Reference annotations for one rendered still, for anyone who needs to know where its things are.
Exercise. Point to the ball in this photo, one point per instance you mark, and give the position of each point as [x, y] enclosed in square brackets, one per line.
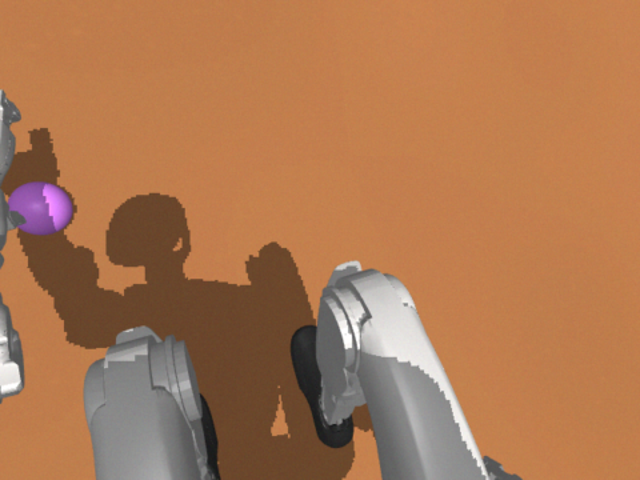
[46, 207]

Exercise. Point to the left robot hand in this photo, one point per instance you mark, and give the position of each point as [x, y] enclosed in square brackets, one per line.
[9, 113]

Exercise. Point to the right robot foot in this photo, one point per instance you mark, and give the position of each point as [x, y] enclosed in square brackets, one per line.
[303, 354]

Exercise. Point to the left robot foot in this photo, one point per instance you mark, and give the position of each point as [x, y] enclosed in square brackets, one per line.
[210, 440]

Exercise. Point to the left robot arm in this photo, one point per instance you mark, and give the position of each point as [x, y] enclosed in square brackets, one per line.
[11, 356]

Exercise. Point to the right robot hand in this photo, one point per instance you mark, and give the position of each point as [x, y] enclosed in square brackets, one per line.
[496, 472]

